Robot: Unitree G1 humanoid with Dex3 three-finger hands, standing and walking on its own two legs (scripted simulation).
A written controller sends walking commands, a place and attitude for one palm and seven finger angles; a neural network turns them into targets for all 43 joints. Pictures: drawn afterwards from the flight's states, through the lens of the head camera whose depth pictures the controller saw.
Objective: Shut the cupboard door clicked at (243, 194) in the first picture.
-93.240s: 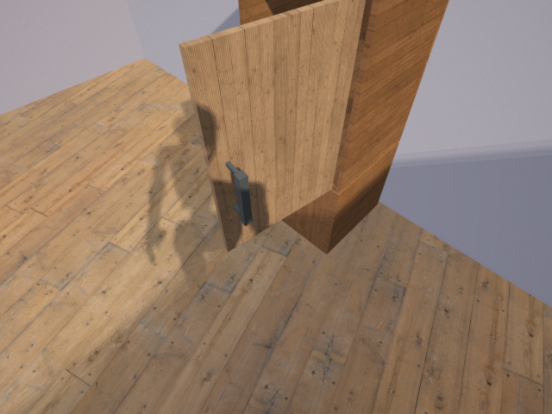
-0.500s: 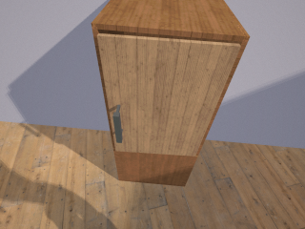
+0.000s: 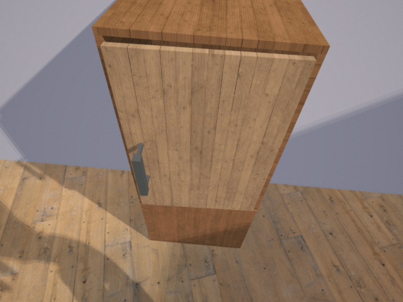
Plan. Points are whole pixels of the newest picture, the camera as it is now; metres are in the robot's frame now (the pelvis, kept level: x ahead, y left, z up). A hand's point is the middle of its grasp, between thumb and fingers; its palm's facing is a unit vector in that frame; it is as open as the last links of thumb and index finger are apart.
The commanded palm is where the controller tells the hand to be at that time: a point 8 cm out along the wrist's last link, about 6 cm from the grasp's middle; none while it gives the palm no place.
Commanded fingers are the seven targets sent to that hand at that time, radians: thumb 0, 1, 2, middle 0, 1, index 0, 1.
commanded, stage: come to a stop and stand still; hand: left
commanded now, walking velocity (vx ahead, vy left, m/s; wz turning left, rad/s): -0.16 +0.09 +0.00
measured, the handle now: (142, 170) +0.47 +0.20 -0.08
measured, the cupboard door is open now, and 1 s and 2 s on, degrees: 2 2 2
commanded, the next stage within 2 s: look again from close up in 1.54 s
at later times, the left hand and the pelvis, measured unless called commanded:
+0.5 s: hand out of the picture +0.03 +0.23 -0.16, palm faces -0.02 -0.96 -0.28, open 7.4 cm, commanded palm none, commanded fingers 0.00 0.90 0.90 -0.20 -0.30 -0.20 -0.30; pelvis -0.04 +0.04 +0.00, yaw -2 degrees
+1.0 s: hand out of the picture -0.09 +0.23 -0.16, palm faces -0.05 -0.98 -0.22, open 7.4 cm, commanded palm none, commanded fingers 0.00 0.90 0.90 -0.20 -0.30 -0.20 -0.30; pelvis -0.08 +0.04 +0.01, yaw -2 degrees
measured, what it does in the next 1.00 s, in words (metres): shifts its weight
